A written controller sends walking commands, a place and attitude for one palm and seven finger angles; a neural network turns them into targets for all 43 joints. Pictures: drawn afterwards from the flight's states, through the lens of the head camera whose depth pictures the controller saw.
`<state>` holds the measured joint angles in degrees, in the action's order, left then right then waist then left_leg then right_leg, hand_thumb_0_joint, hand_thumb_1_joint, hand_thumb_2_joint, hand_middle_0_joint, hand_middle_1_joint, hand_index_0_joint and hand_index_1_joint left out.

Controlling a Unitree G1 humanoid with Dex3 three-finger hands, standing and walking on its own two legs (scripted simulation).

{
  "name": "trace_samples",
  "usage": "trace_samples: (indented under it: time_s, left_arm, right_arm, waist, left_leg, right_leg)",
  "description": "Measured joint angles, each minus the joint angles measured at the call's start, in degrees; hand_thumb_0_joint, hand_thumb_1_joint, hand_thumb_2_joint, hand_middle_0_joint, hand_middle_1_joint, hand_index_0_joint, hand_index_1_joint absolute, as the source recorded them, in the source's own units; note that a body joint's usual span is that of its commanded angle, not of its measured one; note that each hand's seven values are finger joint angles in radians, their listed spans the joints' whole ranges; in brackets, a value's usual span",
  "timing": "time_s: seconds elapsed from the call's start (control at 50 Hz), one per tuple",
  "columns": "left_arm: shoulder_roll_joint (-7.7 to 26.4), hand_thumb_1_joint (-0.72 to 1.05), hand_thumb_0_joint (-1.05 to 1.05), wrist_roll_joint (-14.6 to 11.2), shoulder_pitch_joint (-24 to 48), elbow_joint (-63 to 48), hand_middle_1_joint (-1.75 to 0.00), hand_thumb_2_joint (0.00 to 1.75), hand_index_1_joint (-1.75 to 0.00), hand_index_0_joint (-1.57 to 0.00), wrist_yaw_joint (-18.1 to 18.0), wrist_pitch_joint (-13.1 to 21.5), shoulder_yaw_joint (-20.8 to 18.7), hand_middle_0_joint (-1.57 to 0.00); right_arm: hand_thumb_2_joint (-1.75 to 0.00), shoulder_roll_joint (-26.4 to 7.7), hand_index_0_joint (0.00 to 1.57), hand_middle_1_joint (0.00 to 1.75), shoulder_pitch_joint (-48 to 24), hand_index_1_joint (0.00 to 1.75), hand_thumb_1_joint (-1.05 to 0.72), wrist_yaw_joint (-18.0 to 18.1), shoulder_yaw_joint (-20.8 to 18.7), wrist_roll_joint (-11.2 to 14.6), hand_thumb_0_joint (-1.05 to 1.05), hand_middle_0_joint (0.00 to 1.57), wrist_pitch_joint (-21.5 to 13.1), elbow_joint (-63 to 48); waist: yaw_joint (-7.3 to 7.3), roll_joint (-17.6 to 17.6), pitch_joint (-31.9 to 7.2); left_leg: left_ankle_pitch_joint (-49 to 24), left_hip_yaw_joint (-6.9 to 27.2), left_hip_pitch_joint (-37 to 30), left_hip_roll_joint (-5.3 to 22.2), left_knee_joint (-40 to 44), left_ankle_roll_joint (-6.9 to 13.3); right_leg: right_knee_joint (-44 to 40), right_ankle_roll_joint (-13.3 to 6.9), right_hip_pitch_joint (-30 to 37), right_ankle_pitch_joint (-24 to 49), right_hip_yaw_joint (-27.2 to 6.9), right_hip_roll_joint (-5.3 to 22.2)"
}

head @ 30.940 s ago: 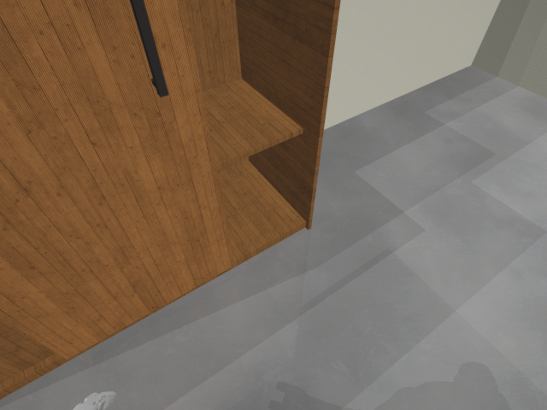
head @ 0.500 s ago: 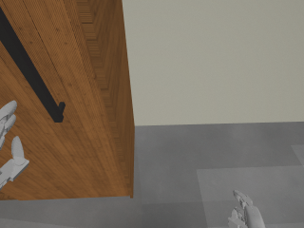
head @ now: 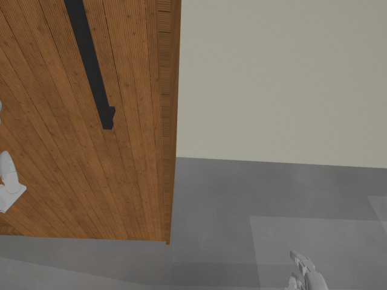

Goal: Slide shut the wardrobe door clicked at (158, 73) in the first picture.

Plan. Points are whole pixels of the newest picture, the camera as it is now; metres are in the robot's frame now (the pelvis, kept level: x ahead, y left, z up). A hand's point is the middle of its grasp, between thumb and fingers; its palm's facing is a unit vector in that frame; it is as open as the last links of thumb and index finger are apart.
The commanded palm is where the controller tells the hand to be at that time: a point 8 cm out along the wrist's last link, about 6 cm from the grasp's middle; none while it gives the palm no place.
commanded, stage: step back with the hand held close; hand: left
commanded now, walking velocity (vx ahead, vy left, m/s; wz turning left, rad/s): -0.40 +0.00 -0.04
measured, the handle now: (91, 45) +0.41 +0.22 +0.28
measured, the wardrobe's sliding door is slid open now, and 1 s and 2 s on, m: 0.00 0.00 0.00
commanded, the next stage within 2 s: stop stepping back and stand still in 0.50 s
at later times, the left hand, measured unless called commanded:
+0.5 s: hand out of the picture +0.07 +0.23 +0.20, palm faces +0.36 -0.77 -0.53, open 7.4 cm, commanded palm +0.04 +0.26 +0.19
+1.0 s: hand out of the picture -0.07 +0.29 +0.17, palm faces +0.55 -0.79 -0.27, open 7.4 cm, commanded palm -0.15 +0.30 +0.19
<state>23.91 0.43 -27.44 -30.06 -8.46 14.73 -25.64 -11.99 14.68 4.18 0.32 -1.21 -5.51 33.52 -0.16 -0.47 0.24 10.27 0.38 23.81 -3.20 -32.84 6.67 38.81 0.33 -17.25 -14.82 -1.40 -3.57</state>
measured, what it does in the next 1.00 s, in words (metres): walks backwards: right foot, then left foot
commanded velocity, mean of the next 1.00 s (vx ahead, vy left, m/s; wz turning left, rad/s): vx -0.09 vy -0.02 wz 0.02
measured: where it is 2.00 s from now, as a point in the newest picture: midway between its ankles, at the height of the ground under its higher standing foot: outside the picture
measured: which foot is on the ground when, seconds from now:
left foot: down 0.00-0.36, up 0.38-0.54, down 0.56-0.74, up 0.76-0.94, down 0.96-1.00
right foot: up 0.00-0.22, down 0.24-0.96, up 0.98-1.00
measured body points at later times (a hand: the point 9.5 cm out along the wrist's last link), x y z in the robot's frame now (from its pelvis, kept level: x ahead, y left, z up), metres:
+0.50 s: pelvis -0.13 -0.03 +0.01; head -0.12 +0.00 +0.46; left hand +0.04 +0.27 +0.23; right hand +0.02 -0.27 -0.07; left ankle -0.07 +0.07 -0.69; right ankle -0.19 -0.14 -0.73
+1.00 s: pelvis -0.30 +0.01 -0.02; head -0.33 +0.05 +0.43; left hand -0.11 +0.33 +0.19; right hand -0.17 -0.25 -0.08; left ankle -0.31 +0.11 -0.73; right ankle -0.24 -0.13 -0.70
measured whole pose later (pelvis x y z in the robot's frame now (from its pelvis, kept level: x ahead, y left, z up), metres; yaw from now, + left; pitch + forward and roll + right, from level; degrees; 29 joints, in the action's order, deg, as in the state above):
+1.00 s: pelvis -0.30 +0.01 -0.02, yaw -3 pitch -1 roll -1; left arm 22.6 -1.3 -18.5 -21.4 -10.7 10.0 -27.1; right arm -12.1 15.7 4.4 -0.7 -0.1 -5.7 36.8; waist -0.5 4.0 -3.2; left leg 27.0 -0.2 15.8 -0.8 -40.2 2.7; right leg 53.3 -0.4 -30.8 -27.1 2.8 3.4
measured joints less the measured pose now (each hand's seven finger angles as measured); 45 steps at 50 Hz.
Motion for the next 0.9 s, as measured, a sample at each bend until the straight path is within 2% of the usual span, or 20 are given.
trace_samples:
  time_s: [0.1,0.2,0.3,0.34,0.38,0.42,0.46,0.48,0.52,0.54,0.56,0.58,0.62,0.7,0.74,0.76,0.8,0.84,0.86,0.9]
  left_arm:
    - [0.85,0.89,0.01,-1.19,-1.4,-0.02,-0.31,0.9,-0.3,-0.21,0.16,2.11,-2.77,-0.21]
    - [0.89,0.89,0.01,-2.36,0.88,0.1,-0.31,0.9,-0.3,-0.21,1.1,1.46,-0.34,-0.21]
    - [3.98,0.89,0.02,-3.53,0.43,-5.03,-0.31,0.9,-0.3,-0.21,2.87,0.17,0.61,-0.21]
    - [5.36,0.89,0.02,-4.38,-1.47,-7.22,-0.31,0.9,-0.3,-0.21,3.72,0.32,0.05,-0.21]
    - [7.44,0.89,0.02,-5.24,-5.2,-9.15,-0.31,0.9,-0.3,-0.22,4.08,1.18,-1.74,-0.22]
    - [8.68,0.89,0.01,-5.67,-9.56,-9.83,-0.31,0.9,-0.3,-0.22,3.73,2.17,-3.9,-0.22]
    - [7.54,0.88,0.01,-5.05,-11.61,-8.26,-0.31,0.9,-0.3,-0.22,3.04,1.98,-5.07,-0.22]
    - [6.3,0.88,0.01,-4.65,-11.16,-6.59,-0.31,0.9,-0.3,-0.22,2.58,1.5,-5.11,-0.22]
    - [3.31,0.89,0.01,-3.72,-7.53,-1.75,-0.31,0.9,-0.3,-0.22,1.32,0.49,-4.1,-0.22]
    - [1.83,0.89,0.01,-3.39,-4.97,0.77,-0.31,0.9,-0.3,-0.22,0.63,-0.29,-3.13,-0.22]
    - [0.48,0.89,0.01,-3.14,-2.22,2.97,-0.31,0.9,-0.3,-0.22,0.03,-1.21,-1.88,-0.21]
    - [-0.45,0.89,0.01,-2.91,0.77,4.99,-0.31,0.9,-0.3,-0.21,-0.48,-2.23,-0.72,-0.21]
    - [-1.73,0.89,0.01,-3.07,4.56,6.83,-0.31,0.9,-0.3,-0.21,-1.05,-3.98,1.1,-0.21]
    - [-1.23,0.9,0.02,-3.14,1.65,0.78,-0.31,0.9,-0.3,-0.21,0.01,-5.43,3.27,-0.21]
    - [0.22,0.89,0.02,-2.79,-1.7,-3.8,-0.31,0.9,-0.3,-0.21,0.6,-4.44,3.18,-0.21]
    - [1.47,0.89,0.02,-2.63,-3.67,-5.94,-0.31,0.9,-0.3,-0.21,0.84,-3.77,2.6,-0.21]
    - [3.41,0.89,0.02,-2.65,-7.03,-8.94,-0.31,0.9,-0.3,-0.21,1.03,-2.59,0.96,-0.21]
    - [3.39,0.89,0.02,-2.75,-8.51,-8.82,-0.31,0.9,-0.3,-0.22,1.01,-1.73,-0.82,-0.22]
    - [2.94,0.89,0.01,-2.73,-8.37,-7.5,-0.31,0.9,-0.3,-0.22,0.77,-1.61,-1.53,-0.22]
    - [1.55,0.89,0.01,-2.65,-5.77,-3.23,-0.31,0.9,-0.3,-0.22,0.18,-2.2,-2.23,-0.22]
  right_arm:
    - [-0.9,1.06,0.2,0.3,-1.28,0.3,-0.91,-0.82,0.24,-0.41,0.01,0.21,-1.09,0.96]
    - [-0.9,1.65,0.2,0.3,-7.02,0.3,-0.91,-1.64,0.68,-0.74,0.01,0.21,-2.13,1.53]
    - [-0.9,1.83,0.21,0.3,-11.95,0.3,-0.91,-2.74,0.68,-0.66,0.01,0.21,-1.58,-0.8]
    - [-0.9,1.42,0.21,0.3,-12.03,0.3,-0.91,-2.92,0.35,-0.33,0.01,0.21,-0.57,-1.64]
    - [-0.9,1.57,0.21,0.3,-10.23,0.3,-0.91,-2.73,0.18,0.57,0.01,0.21,0.77,-1.48]
    - [-0.9,2.23,0.21,0.3,-7.09,0.3,-0.91,-2.33,0.09,1.5,0.01,0.21,2.06,0.15]
    - [-0.9,2.31,0.2,0.3,-4.02,0.3,-0.91,-1.65,-0.1,1.46,0.01,0.21,3.24,1.87]
    - [-0.9,1.95,0.2,0.3,-3.0,0.3,-0.91,-1.16,-0.05,1.24,0.01,0.21,3.64,2.4]
    - [-0.9,0.42,0.2,0.3,-2.17,0.3,-0.91,0.09,0.14,0.96,0.01,0.2,3.53,2.86]
    - [-0.9,-0.66,0.2,0.3,-2.16,0.3,-0.91,0.63,0.06,0.94,0.01,0.2,3.12,2.81]
    - [-0.9,-1.8,0.2,0.3,-2.38,0.3,-0.91,1.02,-0.28,1.01,0.01,0.2,2.65,2.68]
    - [-0.9,-2.1,0.2,0.3,-3.38,0.3,-0.91,1.27,-0.8,1.23,0.01,0.2,2.4,3.08]
    - [-0.9,-1.67,0.2,0.3,-5.7,0.3,-0.91,0.87,-1.13,1.63,0.01,0.2,2.04,2.98]
    - [-0.9,0.79,0.2,0.3,-6.76,0.3,-0.91,-0.39,-0.29,0.78,0.01,0.2,-0.31,-0.2]
    - [-0.9,1.76,0.2,0.3,-5.83,0.3,-0.91,-1.12,-0.04,1.01,0.01,0.2,-0.71,-1.63]
    - [-0.9,2.18,0.2,0.3,-4.92,0.3,-0.91,-1.49,-0.01,1.14,0.01,0.2,-0.52,-1.99]
    - [-0.9,2.53,0.2,0.3,-2.84,0.3,-0.91,-2.03,-0.07,1.34,0.01,0.2,0.51,-0.9]
    - [-0.9,2.26,0.2,0.3,-0.94,0.3,-0.91,-2.01,-0.1,1.17,0.01,0.21,1.92,1.41]
    - [-0.9,1.98,0.2,0.3,-0.04,0.3,-0.91,-1.75,-0.02,1.12,0.01,0.21,2.61,2.3]
    - [-0.9,1.2,0.21,0.3,1.46,0.3,-0.91,-0.97,0.01,1.25,0.01,0.21,2.96,3.38]
  waist:
    - [-1.11,0.18,-2.26]
    - [-2.31,1.5,1.35]
    - [-1.35,1.44,5.95]
    - [-0.25,-1.24,6.87]
    - [0.33,-1.95,5.83]
    - [-0.42,0.82,2.61]
    - [-1.38,3.42,-1.1]
    - [-1.74,4.1,-2.32]
    - [-1.75,3.85,-3.04]
    - [-1.45,2.87,-2.78]
    - [-1.06,1.49,-2.24]
    - [-0.89,1.51,-0.95]
    - [-1.59,2.88,2.4]
    - [0.51,3.57,4.6]
    - [1.79,2.64,5.05]
    - [2.28,2.69,4.71]
    - [1.46,4.03,2.43]
    - [0.09,5.04,-1.16]
    - [-0.68,5.2,-3.14]
    - [-2.1,4.87,-6.3]
  left_leg:
    - [-2.35,-0.63,3.41,1.19,2.48,-0.49]
    - [-7.72,-2.7,5.86,2.31,7.17,-1.43]
    - [-12.99,-3.66,7.71,3.46,9.44,-2.16]
    - [-14.58,-1.69,7.93,4.94,9.51,-2.8]
    - [-8.09,0.12,9.18,5.05,5.28,-4.74]
    - [3.34,1.2,11.18,2.56,-8.96,-6.74]
    - [8.66,0.56,10.27,1.16,-18.5,-7.64]
    - [9.38,-0.03,8.31,1.23,-18.34,-7.81]
    - [6.73,-0.5,2.7,1.99,-10.1,-7.92]
    - [2.02,-0.47,-0.33,2.78,-4.06,-7.75]
    - [-1.11,-0.27,-2.45,3.42,0.72,-6.53]
    - [-0.19,-0.26,-2.53,2.84,2.07,-5.53]
    - [-0.96,-1.48,-2.06,2.02,2.38,-4.94]
    - [-4.55,-0.78,0.51,2.9,2.34,-5.23]
    - [-1.26,0.88,2.16,3.84,-0.44,-5.28]
    - [4.77,1.41,3.75,3.63,-4.49,-5.84]
    - [11.83,1.83,7.86,1.61,-20.1,-6.89]
    - [11.77,0.7,9.24,1.18,-31.7,-6.91]
    - [11.7,-0.16,8.05,1.88,-32.98,-6.63]
    - [12.78,-1.51,2.51,3.67,-26.51,-5.76]
  right_leg:
    - [-5.12,-0.44,6.91,-4.15,-0.58,0.29]
    - [-11.75,-0.49,9.57,-4.8,-0.58,0.92]
    - [-11.77,-0.46,7.55,-8.31,0.35,0.33]
    - [-12.07,-0.91,7.69,-6.81,1.88,-1.74]
    - [-12.51,-1.61,8.26,-5.23,2.76,-2.58]
    - [-11.57,-2.02,8.04,-5.49,1.73,-0.94]
    - [-11.8,-1.92,7.88,-5.22,0.24,0.99]
    - [-12.03,-1.6,7.72,-4.77,-0.31,1.74]
    - [-11.07,-1.06,6.66,-4.31,-0.28,2.63]
    - [-9.76,-0.74,5.73,-4.5,0.37,2.65]
    - [-7.98,-0.38,4.47,-4.91,1.33,2.44]
    - [-5.8,0.05,2.95,-5.18,1.62,3.05]
    - [-2.23,0.63,0.3,-3.53,-0.16,3.8]
    - [-0.04,-0.06,-1.18,-10.36,-0.24,2.43]
    - [-2.81,-0.86,-0.34,-4.39,1.81,1.6]
    - [-3.72,-1.28,-0.12,-1.4,2.75,1.69]
    - [-4.16,-1.96,-0.78,0.42,2.73,2.54]
    - [-5.0,-2.24,-1.95,-0.42,2.97,4.03]
    - [-5.23,-2.03,-2.81,-1.84,3.76,5.01]
    - [-5.25,-1.86,-4.72,-5.36,5.94,6.65]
